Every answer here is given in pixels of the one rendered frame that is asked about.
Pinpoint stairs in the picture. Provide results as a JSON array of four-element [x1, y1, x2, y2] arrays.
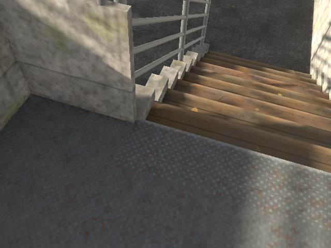
[[146, 50, 331, 173]]

